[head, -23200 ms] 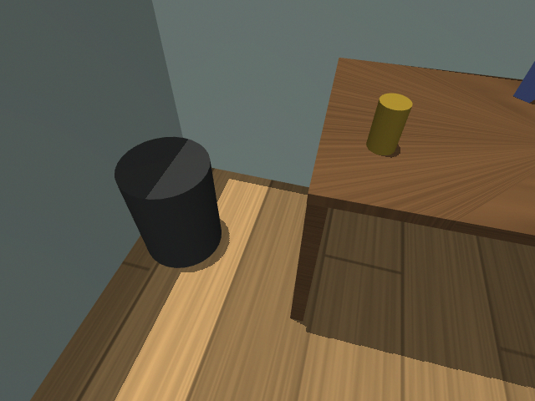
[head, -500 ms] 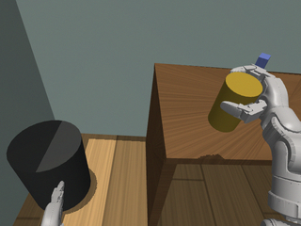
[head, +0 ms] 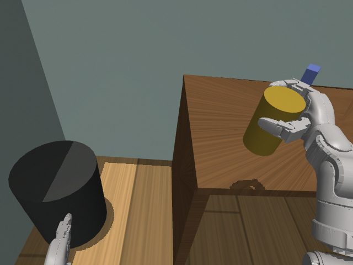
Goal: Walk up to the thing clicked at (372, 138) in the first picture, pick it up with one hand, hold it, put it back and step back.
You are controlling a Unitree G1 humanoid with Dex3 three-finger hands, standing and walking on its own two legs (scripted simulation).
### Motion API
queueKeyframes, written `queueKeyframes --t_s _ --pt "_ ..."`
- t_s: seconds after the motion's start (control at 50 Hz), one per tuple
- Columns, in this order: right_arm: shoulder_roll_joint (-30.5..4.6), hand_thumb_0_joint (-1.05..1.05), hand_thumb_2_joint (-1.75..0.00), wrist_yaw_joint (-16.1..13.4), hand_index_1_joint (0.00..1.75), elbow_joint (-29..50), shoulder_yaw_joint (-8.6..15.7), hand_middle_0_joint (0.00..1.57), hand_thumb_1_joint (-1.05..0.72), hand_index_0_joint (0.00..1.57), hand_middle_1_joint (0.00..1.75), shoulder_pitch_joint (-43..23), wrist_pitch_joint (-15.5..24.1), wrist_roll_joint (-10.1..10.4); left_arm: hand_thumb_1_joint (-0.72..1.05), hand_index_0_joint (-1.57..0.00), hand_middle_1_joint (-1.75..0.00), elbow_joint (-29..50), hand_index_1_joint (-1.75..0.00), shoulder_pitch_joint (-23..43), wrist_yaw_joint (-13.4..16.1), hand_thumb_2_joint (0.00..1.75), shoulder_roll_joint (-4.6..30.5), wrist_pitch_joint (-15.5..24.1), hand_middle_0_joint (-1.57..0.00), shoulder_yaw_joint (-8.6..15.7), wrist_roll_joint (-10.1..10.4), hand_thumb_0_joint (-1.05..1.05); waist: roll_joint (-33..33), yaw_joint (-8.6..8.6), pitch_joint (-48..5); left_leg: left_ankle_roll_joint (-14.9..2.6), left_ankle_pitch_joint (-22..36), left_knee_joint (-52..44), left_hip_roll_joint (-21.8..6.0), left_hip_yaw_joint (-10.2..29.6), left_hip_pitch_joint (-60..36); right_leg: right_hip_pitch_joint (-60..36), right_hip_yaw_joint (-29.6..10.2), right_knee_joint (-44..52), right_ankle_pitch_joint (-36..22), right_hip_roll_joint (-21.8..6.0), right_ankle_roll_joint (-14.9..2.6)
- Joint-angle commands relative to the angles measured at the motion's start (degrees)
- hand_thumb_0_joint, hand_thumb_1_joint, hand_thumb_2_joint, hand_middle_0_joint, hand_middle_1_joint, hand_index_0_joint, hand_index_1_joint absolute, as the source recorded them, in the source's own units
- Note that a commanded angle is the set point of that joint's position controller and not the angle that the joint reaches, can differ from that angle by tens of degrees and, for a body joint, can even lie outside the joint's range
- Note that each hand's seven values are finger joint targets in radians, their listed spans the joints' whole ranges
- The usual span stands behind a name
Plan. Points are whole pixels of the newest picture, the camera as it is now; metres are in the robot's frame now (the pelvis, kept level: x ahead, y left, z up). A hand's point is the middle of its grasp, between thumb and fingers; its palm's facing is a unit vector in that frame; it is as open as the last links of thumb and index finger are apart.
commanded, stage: hold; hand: right
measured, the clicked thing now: (270, 123) +0.34 -0.16 +0.23
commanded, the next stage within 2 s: crouch in 0.26 s
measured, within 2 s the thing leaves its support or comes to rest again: neither
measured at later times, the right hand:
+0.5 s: hand (284, 109) +0.34 -0.17 +0.26, palm faces +0.09 +1.00 -0.03, open 10.5 cm
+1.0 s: hand (259, 119) +0.43 -0.18 +0.17, palm faces +0.15 +0.99 -0.01, open 10.5 cm
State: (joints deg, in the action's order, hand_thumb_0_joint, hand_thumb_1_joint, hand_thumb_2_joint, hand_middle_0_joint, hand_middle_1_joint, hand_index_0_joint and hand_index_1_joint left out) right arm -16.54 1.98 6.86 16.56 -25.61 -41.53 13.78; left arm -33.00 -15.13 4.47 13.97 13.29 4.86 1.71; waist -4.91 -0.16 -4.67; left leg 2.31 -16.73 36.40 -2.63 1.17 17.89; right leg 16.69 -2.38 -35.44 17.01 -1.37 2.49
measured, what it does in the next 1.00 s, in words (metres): stands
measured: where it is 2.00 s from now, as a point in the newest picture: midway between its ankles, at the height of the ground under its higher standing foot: outside the picture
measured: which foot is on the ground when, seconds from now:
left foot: down 0.00-1.00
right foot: down 0.00-1.00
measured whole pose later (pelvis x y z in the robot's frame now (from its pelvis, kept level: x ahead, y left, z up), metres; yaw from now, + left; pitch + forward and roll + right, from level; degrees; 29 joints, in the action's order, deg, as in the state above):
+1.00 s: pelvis -0.01 +0.00 -0.01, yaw +1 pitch +2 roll +0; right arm -19.7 -0.6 -27.9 16.7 -37.6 -17.1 8.8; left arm -32.0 -15.1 6.8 13.7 16.0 3.2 0.4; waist -1.1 3.8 -2.1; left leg 2.2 -16.1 39.4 -1.3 2.2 25.9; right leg 24.7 -1.6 -39.8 17.7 -2.5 2.7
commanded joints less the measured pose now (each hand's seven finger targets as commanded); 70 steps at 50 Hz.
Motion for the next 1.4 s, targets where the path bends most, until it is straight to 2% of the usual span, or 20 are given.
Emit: queueKeyframes --t_s 0.0,0.14,0.16,0.22,0.32,0.44,0.54,0.6,0.66,0.7,0.72,0.78,0.9,0.94,0.98,1.08,1.16,1.26,1.3,1.38 --pt "-16.04 0.00 -1.35 -1.28 1.47 18.61 8.50 1.26 -0.03 1.32 1.47 -29.79 8.45 1.01 -0.56 -0.04 -0.05 9.76 -0.05 7.02 0.68 0.05 6.06 3.01 -0.05 1.87 0.06 0.00 3.77 -1.08 -14.75 -1.00 9.83 -6.09 2.37 -4.50 -3.30 -6.25 2.62 4.14 -9.64 2.20 -2.44" --pt "-12.07 0.00 -1.34 -0.60 1.47 19.98 4.19 1.26 -0.05 1.32 1.47 -29.17 8.83 1.01 -0.56 -0.04 -0.05 9.15 -0.05 9.07 1.05 0.05 5.39 3.74 -0.05 0.71 -0.08 0.00 2.62 0.54 -12.62 -0.78 7.27 -6.88 2.16 -3.88 -1.51 -6.28 2.77 4.33 -6.26 2.31 -2.79" --pt "-13.72 0.00 -1.35 -0.67 1.47 21.38 5.00 1.25 -0.03 1.31 1.47 -30.66 8.94 0.89 -0.56 -0.05 -0.05 10.13 -0.05 9.77 1.24 0.05 7.39 4.00 -0.05 2.42 -0.09 0.00 2.57 0.78 -12.96 -0.90 6.73 -6.70 2.32 -4.08 -1.45 -6.01 2.56 4.51 -5.92 2.28 -2.70" --pt "-13.00 0.00 -1.33 -0.41 1.45 20.00 4.46 1.25 -0.07 1.31 1.45 -30.48 8.54 0.92 -0.55 -0.05 -0.05 8.53 -0.05 8.88 1.32 0.05 5.65 4.26 -0.05 0.29 -0.19 0.00 2.14 0.53 -11.33 -0.92 5.16 -6.86 2.45 -4.57 -0.87 -5.75 2.27 4.77 -4.63 2.13 -2.50" --pt "-16.21 0.00 -1.33 -0.72 1.45 19.35 7.60 1.25 -0.06 1.31 1.45 -31.35 8.07 1.25 -0.55 -0.05 -0.05 9.17 -0.05 8.29 1.94 0.05 7.96 4.42 -0.05 2.85 -0.36 0.00 3.65 0.35 -15.27 -0.68 8.83 -6.07 2.28 -4.54 -2.64 -6.70 2.49 3.74 -8.31 2.31 -2.49" --pt "-13.34 0.00 -1.32 -0.76 1.45 9.82 5.92 1.26 -0.08 1.32 1.44 -32.00 7.34 0.93 -0.55 -0.05 -0.05 9.32 -0.05 9.46 1.47 0.05 5.66 3.86 -0.05 0.68 -0.12 0.00 6.28 -0.10 -9.38 -0.51 3.83 -7.20 2.61 -5.05 -0.88 -3.14 2.34 5.20 -3.36 2.14 -2.63" --pt "-12.07 0.00 -1.32 -1.05 1.45 1.61 3.38 1.26 -0.05 1.32 1.45 -36.90 8.66 -0.84 -0.54 -0.05 -0.05 8.40 -0.04 6.66 1.28 0.04 7.12 3.99 -0.05 2.28 -0.17 0.00 3.57 1.67 -8.87 -1.11 4.44 -6.77 2.84 -4.92 1.65 -5.12 1.65 6.15 -3.39 1.31 -1.95" --pt "-12.64 0.00 -1.30 -0.64 1.43 -4.87 3.49 1.25 -0.04 1.30 1.43 -37.83 11.38 -1.79 -0.54 -0.05 -0.05 7.35 -0.04 7.02 0.78 0.04 4.39 4.45 -0.05 0.02 -0.23 0.00 5.06 1.52 -8.04 -0.85 1.86 -7.36 2.48 -4.27 1.84 -2.48 2.21 5.70 -0.48 1.57 -2.67" --pt "-16.05 0.00 -1.31 -0.86 1.44 -7.18 4.67 1.25 -0.03 1.31 1.44 -45.31 15.87 -2.49 -0.53 -0.06 -0.05 8.47 -0.04 7.97 0.96 0.04 6.67 5.67 -0.05 1.87 -0.65 0.00 4.17 2.53 -10.69 -0.69 0.28 -7.07 2.23 -3.56 2.41 -1.81 2.44 5.12 1.64 1.62 -2.87" --pt "-15.85 0.00 -1.30 -0.92 1.42 -7.61 3.81 1.25 -0.05 1.30 1.42 -47.27 19.28 -2.72 -0.53 -0.05 -0.05 10.51 -0.04 8.47 0.80 0.04 5.67 6.60 -0.05 0.32 -0.59 0.00 3.00 2.50 -15.24 -0.99 1.65 -5.95 2.39 -3.40 2.03 -3.47 2.29 4.38 0.75 1.32 -2.70" --pt "-18.43 0.00 -1.29 -1.33 1.42 -5.14 5.05 1.24 -0.05 1.30 1.42 -50.16 21.43 -2.65 -0.53 -0.06 -0.05 10.19 -0.04 7.45 1.13 0.04 7.41 6.65 -0.05 2.14 -0.76 0.00 2.34 2.48 -17.42 -1.09 2.47 -5.46 2.22 -2.90 1.22 -3.76 2.42 3.66 -0.12 1.51 -2.66" --pt "-20.31 0.00 -1.29 -2.11 1.41 -5.98 5.67 1.25 -0.07 1.30 1.41 -48.81 25.76 -2.74 -0.53 -0.05 -0.05 12.34 -0.05 6.98 1.90 0.05 7.72 7.31 -0.05 1.79 -0.92 0.00 2.32 2.29 -22.47 -1.15 5.14 -4.13 2.50 -2.72 0.55 -5.38 2.32 2.46 -2.32 1.44 -2.74" --pt "-23.40 0.00 -1.25 -3.29 1.37 -9.90 6.87 1.21 -0.04 1.26 1.37 -52.96 32.18 -3.33 -0.54 -0.05 -0.05 11.40 -0.05 7.86 2.74 0.05 5.85 6.28 -0.05 -0.02 -1.31 0.00 -1.77 1.78 -21.34 -1.76 6.50 -2.70 2.87 -2.96 1.78 -2.29 1.72 1.50 -3.89 0.84 -2.22" --pt "-20.49 0.00 -1.26 -3.25 1.39 -16.66 5.37 1.22 -0.03 1.27 1.39 -51.41 33.42 -3.65 -0.54 -0.05 -0.05 11.38 -0.05 8.72 2.90 0.05 4.47 5.89 -0.05 -1.70 -1.47 0.00 -0.20 2.65 -19.34 -1.61 4.47 -3.29 2.97 -2.78 2.58 -0.64 1.82 1.64 -1.58 0.72 -2.46" --pt "-21.54 0.00 -1.28 -3.03 1.40 -18.85 5.60 1.22 -0.03 1.27 1.40 -53.95 35.02 -4.39 -0.54 -0.05 -0.05 12.94 -0.05 8.51 2.95 0.05 5.16 5.68 -0.05 -1.19 -1.56 0.00 -0.47 3.72 -20.13 -1.65 3.79 -3.20 3.03 -2.56 3.23 -0.68 1.91 1.67 -0.51 0.57 -2.43" --pt "-22.05 0.00 -1.28 -1.23 1.39 -29.64 6.00 1.22 -0.09 1.27 1.39 -53.25 37.44 -5.30 -0.54 -0.06 -0.05 12.45 -0.05 1.52 2.68 0.04 7.24 4.82 -0.06 1.65 -1.65 0.00 2.40 6.32 -20.61 -1.05 10.28 -2.27 3.01 -2.63 4.20 -1.20 2.56 -0.18 -6.22 0.90 -2.76" --pt "-20.78 0.00 -1.28 0.61 1.38 -30.73 4.78 1.21 -0.10 1.26 1.38 -54.54 39.84 -5.63 -0.54 -0.06 -0.05 14.23 -0.05 0.81 1.10 0.04 4.52 4.21 -0.06 -0.40 -1.33 0.00 1.36 5.14 -22.06 -1.19 14.79 -1.07 2.89 -2.62 4.01 -1.72 2.88 -0.89 -11.58 1.18 -2.32" --pt "-24.24 0.00 -1.29 1.29 1.40 -30.65 7.54 1.25 -0.16 1.30 1.40 -55.62 42.95 -5.21 -0.55 -0.05 -0.05 17.98 -0.05 3.92 1.07 0.05 9.17 3.11 -0.06 3.58 -0.98 0.00 3.64 5.14 -28.48 -1.06 21.55 0.57 2.67 -2.47 0.42 -3.02 2.69 -2.62 -17.92 1.33 -2.47" --pt "-24.88 0.00 -1.29 1.14 1.40 -27.75 7.26 1.25 -0.16 1.29 1.40 -57.18 44.09 -5.71 -0.55 -0.05 -0.05 19.98 -0.05 3.62 1.13 0.05 8.69 2.27 -0.05 2.97 -1.07 0.00 2.28 4.77 -31.11 -1.25 22.98 1.01 2.57 -2.24 -0.83 -3.86 2.81 -3.19 -19.52 1.47 -2.39" --pt "-22.97 0.00 -1.27 0.70 1.38 -30.63 7.02 1.25 -0.19 1.29 1.38 -54.41 45.96 -5.47 -0.54 -0.05 -0.05 16.97 -0.05 1.94 0.61 0.05 3.09 0.65 -0.05 -2.02 -0.93 0.00 0.01 3.87 -27.49 -1.61 19.44 0.42 3.04 -2.54 0.60 -2.75 2.66 -2.76 -18.61 0.97 -2.06"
